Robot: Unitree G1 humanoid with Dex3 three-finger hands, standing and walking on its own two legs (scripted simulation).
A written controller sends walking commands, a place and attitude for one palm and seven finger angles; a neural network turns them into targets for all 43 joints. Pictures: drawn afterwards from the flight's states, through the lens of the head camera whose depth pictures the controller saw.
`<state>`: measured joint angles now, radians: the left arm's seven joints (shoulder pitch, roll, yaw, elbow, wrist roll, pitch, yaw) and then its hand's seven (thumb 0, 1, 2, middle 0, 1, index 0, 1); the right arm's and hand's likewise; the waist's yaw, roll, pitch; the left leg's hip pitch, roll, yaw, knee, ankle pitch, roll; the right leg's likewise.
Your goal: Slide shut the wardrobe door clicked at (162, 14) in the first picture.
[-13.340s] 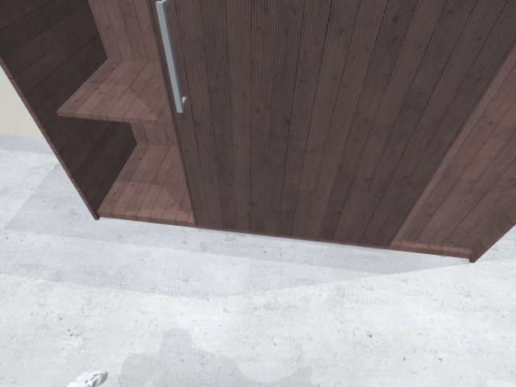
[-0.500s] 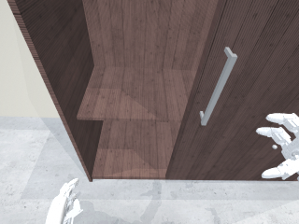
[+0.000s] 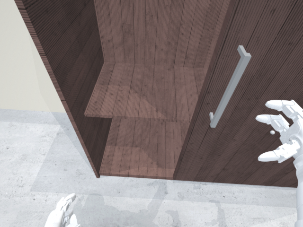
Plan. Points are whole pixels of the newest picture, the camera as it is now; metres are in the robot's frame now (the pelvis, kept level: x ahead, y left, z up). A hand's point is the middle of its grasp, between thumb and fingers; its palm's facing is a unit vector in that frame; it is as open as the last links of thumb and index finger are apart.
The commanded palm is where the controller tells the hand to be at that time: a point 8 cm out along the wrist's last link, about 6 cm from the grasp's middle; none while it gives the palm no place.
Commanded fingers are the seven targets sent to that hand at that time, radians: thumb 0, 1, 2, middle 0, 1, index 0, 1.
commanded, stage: move the hooked fingers beside the handle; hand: right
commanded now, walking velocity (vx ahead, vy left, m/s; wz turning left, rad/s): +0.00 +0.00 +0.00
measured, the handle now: (225, 92) +0.50 -0.19 +0.10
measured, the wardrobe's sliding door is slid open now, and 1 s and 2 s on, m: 0.49 0.49 0.49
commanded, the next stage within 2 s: feel for the door with the fingertips in 1.72 s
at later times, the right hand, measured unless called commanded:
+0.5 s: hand (259, 113) +0.40 -0.25 +0.13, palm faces -0.01 +1.00 -0.02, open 14.0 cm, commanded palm +0.38 -0.30 +0.12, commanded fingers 0.00 0.50 -0.30 0.30 1.20 0.30 1.20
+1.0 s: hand (254, 101) +0.44 -0.25 +0.12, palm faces +0.00 +1.00 -0.01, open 14.0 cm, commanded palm +0.42 -0.30 +0.11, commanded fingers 0.00 0.50 -0.30 0.30 1.20 0.30 1.20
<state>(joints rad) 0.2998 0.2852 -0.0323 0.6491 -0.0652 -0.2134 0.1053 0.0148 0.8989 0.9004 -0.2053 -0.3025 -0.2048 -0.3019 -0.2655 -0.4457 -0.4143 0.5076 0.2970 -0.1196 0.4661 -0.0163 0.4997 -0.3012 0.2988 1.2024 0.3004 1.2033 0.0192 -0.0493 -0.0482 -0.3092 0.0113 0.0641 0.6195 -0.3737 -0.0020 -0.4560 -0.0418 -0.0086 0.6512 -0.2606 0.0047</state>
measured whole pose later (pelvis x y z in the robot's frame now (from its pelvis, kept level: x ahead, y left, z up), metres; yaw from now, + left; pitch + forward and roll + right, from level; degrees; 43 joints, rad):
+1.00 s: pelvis +0.00 +0.00 -0.01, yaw +1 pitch +10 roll +2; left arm 0.37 0.30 -0.02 0.66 -0.05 -0.04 0.07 0.01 0.90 0.90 -0.21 -0.30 -0.21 -0.30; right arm -0.70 -0.57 -0.44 1.02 0.19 -0.23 0.43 -0.02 0.50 -0.30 0.30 1.20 0.30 1.20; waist 0.10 -0.03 -0.07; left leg -0.46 0.00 0.05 0.69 -0.39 0.00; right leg -0.61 -0.06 -0.02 0.73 -0.29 0.00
